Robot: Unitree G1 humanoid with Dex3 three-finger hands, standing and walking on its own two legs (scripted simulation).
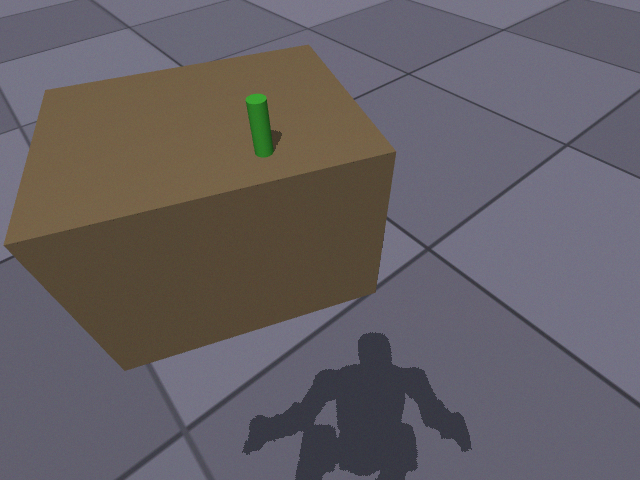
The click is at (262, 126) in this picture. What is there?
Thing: slim round
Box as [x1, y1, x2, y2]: [246, 94, 273, 157]
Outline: 252,94 246,98 246,104 256,155 262,157 268,156 272,153 273,150 266,98 262,94
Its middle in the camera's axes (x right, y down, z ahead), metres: -0.14 -0.28 +0.97
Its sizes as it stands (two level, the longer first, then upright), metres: 0.049 0.049 0.150
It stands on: a support 0.65 m high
